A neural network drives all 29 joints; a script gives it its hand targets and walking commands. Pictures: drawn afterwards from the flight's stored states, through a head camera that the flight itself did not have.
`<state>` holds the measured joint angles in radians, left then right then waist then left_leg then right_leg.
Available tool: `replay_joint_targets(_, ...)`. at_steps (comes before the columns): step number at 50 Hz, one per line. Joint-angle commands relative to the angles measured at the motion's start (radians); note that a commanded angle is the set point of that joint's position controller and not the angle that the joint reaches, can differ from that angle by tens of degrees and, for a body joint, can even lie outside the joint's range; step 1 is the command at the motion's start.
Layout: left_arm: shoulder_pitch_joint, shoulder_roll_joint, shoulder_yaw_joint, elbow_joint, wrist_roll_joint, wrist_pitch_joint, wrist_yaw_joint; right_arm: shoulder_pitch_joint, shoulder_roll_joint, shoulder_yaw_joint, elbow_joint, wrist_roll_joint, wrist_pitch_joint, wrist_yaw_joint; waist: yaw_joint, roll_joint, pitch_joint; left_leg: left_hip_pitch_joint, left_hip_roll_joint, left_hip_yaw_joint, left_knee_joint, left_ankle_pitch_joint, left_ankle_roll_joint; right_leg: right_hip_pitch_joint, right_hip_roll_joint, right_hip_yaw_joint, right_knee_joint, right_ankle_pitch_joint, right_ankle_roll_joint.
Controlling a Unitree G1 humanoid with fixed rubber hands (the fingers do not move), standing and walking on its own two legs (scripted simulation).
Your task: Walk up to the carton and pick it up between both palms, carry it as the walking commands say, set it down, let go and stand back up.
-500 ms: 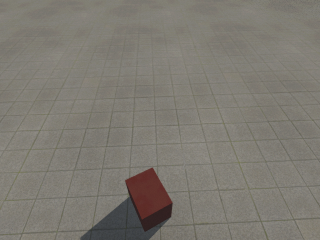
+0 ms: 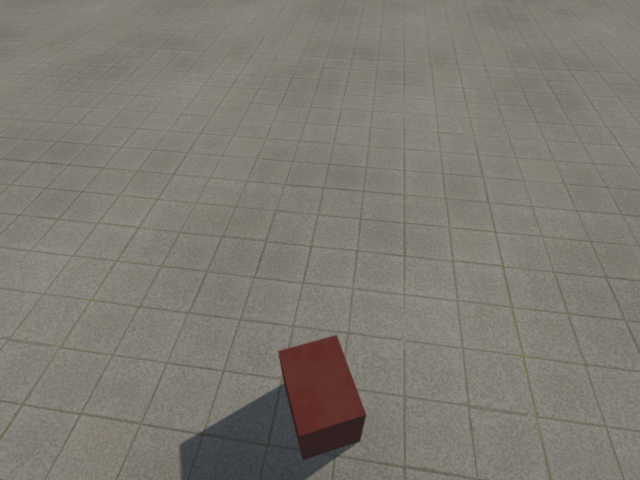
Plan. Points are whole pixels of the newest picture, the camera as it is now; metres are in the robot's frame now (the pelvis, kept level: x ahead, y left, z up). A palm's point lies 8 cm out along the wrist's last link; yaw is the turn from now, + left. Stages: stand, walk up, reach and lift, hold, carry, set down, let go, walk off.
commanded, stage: walk up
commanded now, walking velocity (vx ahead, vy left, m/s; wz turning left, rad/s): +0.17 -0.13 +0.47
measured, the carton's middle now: (319, 396) +0.50 +0.05 -0.66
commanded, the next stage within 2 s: none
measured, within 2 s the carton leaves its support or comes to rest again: neither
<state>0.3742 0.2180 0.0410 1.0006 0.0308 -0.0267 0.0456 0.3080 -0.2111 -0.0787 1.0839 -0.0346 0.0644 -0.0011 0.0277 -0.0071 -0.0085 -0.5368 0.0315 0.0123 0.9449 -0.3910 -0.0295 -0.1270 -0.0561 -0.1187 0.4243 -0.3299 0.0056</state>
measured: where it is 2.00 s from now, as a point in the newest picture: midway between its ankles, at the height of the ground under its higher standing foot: outside the picture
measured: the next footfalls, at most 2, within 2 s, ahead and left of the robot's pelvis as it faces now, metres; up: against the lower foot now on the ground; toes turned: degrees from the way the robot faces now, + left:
left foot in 0.16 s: +0.11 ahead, +0.12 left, +0.00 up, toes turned +11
right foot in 0.54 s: +0.18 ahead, -0.21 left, +0.00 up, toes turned +4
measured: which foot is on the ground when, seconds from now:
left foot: up 0.00-0.14, down 0.16-0.52, up 0.54-0.92, down 0.94-1.00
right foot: down 0.00-0.16, up 0.18-0.52, down 0.54-0.96, up 0.98-1.00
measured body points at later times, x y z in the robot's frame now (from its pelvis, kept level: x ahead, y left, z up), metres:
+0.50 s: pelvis +0.07 -0.06 +0.00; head +0.09 -0.05 +0.45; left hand +0.06 +0.20 -0.15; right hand +0.19 -0.28 -0.15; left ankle +0.07 +0.11 -0.74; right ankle +0.13 -0.21 -0.72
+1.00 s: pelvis +0.05 -0.06 -0.01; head +0.06 -0.04 +0.44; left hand +0.03 +0.19 -0.16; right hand +0.14 -0.29 -0.15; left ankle -0.02 +0.03 -0.74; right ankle +0.14 -0.20 -0.73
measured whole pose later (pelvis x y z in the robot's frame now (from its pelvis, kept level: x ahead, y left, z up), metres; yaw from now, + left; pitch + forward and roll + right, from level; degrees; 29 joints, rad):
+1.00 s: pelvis +0.05 -0.06 -0.01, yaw +14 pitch +0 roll -1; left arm 0.28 0.22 0.05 0.95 0.02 0.04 0.01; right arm 0.25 -0.19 -0.01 1.06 -0.02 0.03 -0.01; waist 0.00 -0.03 0.01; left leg -0.18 0.00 0.04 0.53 -0.37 0.02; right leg -0.37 -0.10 -0.07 0.60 -0.32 0.03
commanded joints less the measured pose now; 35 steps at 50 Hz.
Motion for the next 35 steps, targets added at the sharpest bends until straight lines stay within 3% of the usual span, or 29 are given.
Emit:
replay_joint_targets(1, 0.042, 0.086, -0.002, -0.009, -0.003, -0.006, 0.018, -0.149, -0.036, 0.003, -0.14, -0.006, -0.049, 0.024, -0.001, -0.039, 0.156, -0.145, 0.053, -0.01, 0.093, 0.078, -0.008, -0.009, -0.243, 0.199, -0.26, -0.025, -0.129)
replay_joint_targets(2, -0.001, 0.052, -0.01, -0.01, -0.012, 0.001, 0.021, -0.093, -0.026, 0.015, -0.114, -0.004, -0.049, 0.017, -0.022, -0.039, 0.154, -0.078, 0.029, 0.034, 0.018, 0.054, -0.015, 0.016, -0.176, 0.046, -0.151, 0.367, -0.105)
replay_joint_targets(3, 0.025, 0.047, -0.005, -0.002, -0.008, 0.006, 0.018, -0.063, -0.013, 0.023, -0.108, 0.001, -0.047, 0.01, -0.032, -0.073, 0.135, 0.002, 0.002, 0.071, -0.064, 0.03, -0.001, 0.011, -0.154, -0.014, -0.085, 0.566, -0.094)
replay_joint_targets(5, 0.085, 0.081, 0.012, 0.029, 0.001, 0.014, 0.007, -0.064, -0.014, 0.036, -0.12, 0.015, -0.04, 0.002, -0.023, -0.183, 0.075, 0.112, -0.026, 0.117, -0.209, 0.02, 0.018, 0.031, -0.149, -0.05, -0.004, 0.665, -0.097)
replay_joint_targets(6, 0.092, 0.097, 0.018, 0.044, 0.0, 0.017, 0.005, -0.055, -0.023, 0.034, -0.127, 0.019, -0.043, -0.001, -0.044, -0.175, 0.041, 0.197, -0.029, 0.127, -0.302, 0.095, 0.031, 0.026, -0.147, -0.063, 0.07, 0.688, -0.09)
replay_joint_targets(7, 0.106, 0.093, 0.019, 0.045, -0.007, 0.021, 0.002, -0.004, -0.054, 0.022, -0.116, 0.022, -0.051, -0.008, -0.078, -0.109, -0.004, 0.35, -0.025, 0.13, -0.414, 0.205, 0.048, -0.023, -0.117, -0.082, 0.196, 0.618, -0.066)
replay_joint_targets(8, 0.128, 0.066, 0.019, 0.03, -0.011, 0.018, -0.002, 0.077, -0.128, -0.002, -0.099, 0.017, -0.062, -0.02, -0.106, 0.039, -0.059, 0.563, 0.087, 0.014, -0.445, 0.494, 0.082, -0.177, -0.087, -0.082, 0.348, 0.376, -0.025)
replay_joint_targets(9, 0.139, 0.019, 0.006, -0.007, -0.01, 0.017, -0.007, 0.154, -0.241, -0.028, -0.089, 0.003, -0.063, -0.036, -0.113, 0.301, -0.105, 0.739, 0.406, -0.379, -0.461, 0.906, 0.183, -0.445, 0.017, -0.068, 0.575, -0.197, 0.027)
replay_joint_targets(10, 0.119, 0.025, 0.028, -0.01, -0.012, 0.034, -0.011, 0.201, -0.254, -0.028, -0.091, 0.013, -0.064, -0.038, -0.082, 0.273, -0.112, 0.638, 0.541, -0.539, -0.516, 1.054, 0.236, -0.443, -0.003, 0.096, 0.763, -0.343, 0.048)
replay_joint_targets(11, 0.089, 0.049, 0.035, 0.007, -0.015, 0.056, -0.014, 0.157, -0.203, -0.016, -0.095, 0.017, -0.059, -0.04, -0.065, 0.146, -0.061, 0.499, 0.489, -0.451, -0.546, 0.903, 0.227, -0.406, -0.047, 0.151, 0.789, -0.287, 0.045)
replay_joint_targets(13, 0.044, 0.081, 0.032, -0.004, -0.003, 0.08, -0.015, -0.05, -0.185, -0.025, -0.15, 0.013, -0.045, -0.043, -0.034, 0.162, 0.021, 0.303, 0.358, -0.33, -0.609, 0.519, 0.225, -0.368, -0.062, 0.138, 0.816, -0.16, 0.053)
replay_joint_targets(15, 0.068, 0.077, 0.028, 0.011, -0.001, 0.092, -0.022, -0.135, -0.162, -0.017, -0.16, 0.013, -0.043, -0.043, -0.004, 0.157, 0.003, 0.243, 0.28, -0.173, -0.6, 0.41, 0.193, -0.323, -0.06, 0.108, 0.787, -0.071, 0.06)
replay_joint_targets(16, 0.067, 0.066, 0.023, 0.015, -0.003, 0.096, -0.024, -0.149, -0.153, -0.018, -0.159, 0.011, -0.046, -0.039, -0.001, 0.159, 0.006, 0.215, 0.249, -0.135, -0.614, 0.33, 0.175, -0.297, -0.052, 0.086, 0.708, -0.059, 0.058)
replay_joint_targets(17, 0.033, 0.056, 0.021, 0.011, -0.003, 0.099, -0.024, -0.143, -0.149, -0.02, -0.146, 0.009, -0.048, -0.038, -0.009, 0.159, 0.022, 0.206, 0.24, -0.138, -0.631, 0.275, 0.167, -0.291, -0.045, 0.069, 0.642, -0.056, 0.057)
replay_joint_targets(22, -0.037, 0.036, 0.009, -0.015, -0.009, 0.088, -0.032, -0.085, -0.164, -0.029, -0.111, -0.003, -0.047, -0.04, -0.023, 0.217, 0.037, 0.241, 0.218, -0.152, -0.624, 0.307, 0.137, -0.241, -0.012, 0.027, 0.349, -0.024, 0.058)
replay_joint_targets(23, -0.024, 0.039, 0.006, -0.015, -0.013, 0.08, -0.029, -0.109, -0.158, -0.031, -0.122, -0.004, -0.041, -0.032, -0.023, 0.24, 0.035, 0.216, 0.19, -0.136, -0.621, 0.234, 0.132, -0.187, 0.002, 0.008, 0.294, -0.009, 0.052)
replay_joint_targets(25, 0.053, 0.045, 0.003, 0.0, -0.012, 0.054, -0.022, -0.171, -0.146, -0.026, -0.142, 0.0, -0.027, -0.025, 0.021, 0.207, 0.019, 0.175, 0.126, -0.094, -0.513, 0.185, 0.099, -0.072, 0.027, -0.035, 0.093, 0.12, 0.036)
replay_joint_targets(26, 0.091, 0.072, 0.013, 0.005, -0.004, 0.037, -0.012, -0.171, -0.115, -0.016, -0.145, 0.002, -0.024, -0.026, 0.049, 0.088, 0.029, 0.111, 0.062, -0.067, -0.395, 0.128, 0.073, -0.019, -0.002, -0.013, 0.025, 0.154, 0.026)
replay_joint_targets(27, 0.149, 0.183, 0.046, -0.001, 0.011, 0.02, -0.005, -0.133, -0.059, -0.001, -0.159, 0.006, -0.019, -0.033, 0.058, -0.24, 0.004, 0.009, -0.063, 0.024, -0.102, -0.09, 0.023, -0.006, -0.255, 0.297, -0.114, 0.265, -0.015)
replay_joint_targets(28, 0.068, 0.281, 0.054, -0.051, 0.004, 0.019, -0.006, -0.088, -0.045, 0.008, -0.178, 0.002, 0.005, -0.042, 0.007, -0.301, 0.051, -0.024, -0.045, -0.032, 0.108, -0.3, -0.015, -0.125, -0.478, 0.56, -0.204, 0.508, -0.081)
replay_joint_targets(29, 0.023, 0.267, 0.05, -0.065, -0.001, 0.022, -0.005, -0.07, -0.074, -0.001, -0.167, 0.005, 0.017, -0.042, -0.01, -0.184, 0.021, -0.005, -0.012, -0.083, 0.17, -0.287, -0.011, -0.129, -0.453, 0.486, -0.177, 0.524, -0.125)
replay_joint_targets(30, -0.016, 0.23, 0.044, -0.08, 0.001, 0.023, -0.002, -0.076, -0.072, 0.005, -0.146, 0.006, 0.018, -0.036, -0.014, -0.191, 0.004, 0.013, -0.012, -0.075, 0.224, -0.199, -0.008, -0.165, -0.387, 0.43, -0.188, 0.329, -0.137)
replay_joint_targets(31, -0.055, 0.219, 0.041, -0.09, 0.005, 0.026, 0.002, -0.097, -0.096, -0.005, -0.138, 0.005, 0.024, -0.027, -0.027, -0.19, 0.043, -0.001, -0.006, -0.086, 0.272, -0.122, -0.017, -0.216, -0.362, 0.411, -0.184, 0.278, -0.131)
replay_joint_targets(32, -0.097, 0.211, 0.038, -0.111, -0.001, 0.028, 0.007, -0.089, -0.121, -0.014, -0.13, 0.007, 0.028, -0.012, -0.036, -0.197, 0.043, -0.035, -0.007, -0.097, 0.306, -0.07, -0.026, -0.181, -0.336, 0.352, -0.137, 0.379, -0.119)
replay_joint_targets(34, -0.074, 0.174, 0.04, -0.125, -0.013, 0.023, 0.01, -0.052, -0.13, -0.02, -0.11, 0.002, 0.028, 0.004, -0.039, -0.156, -0.038, -0.039, -0.017, -0.08, 0.35, -0.013, -0.043, -0.094, -0.302, 0.249, -0.09, 0.479, -0.098)
replay_joint_targets(35, -0.059, 0.165, 0.041, -0.123, -0.015, 0.019, 0.007, -0.053, -0.125, -0.017, -0.109, 0.003, 0.03, 0.006, -0.033, -0.164, -0.067, -0.024, -0.022, -0.072, 0.333, 0.008, -0.043, -0.073, -0.288, 0.233, -0.091, 0.44, -0.1)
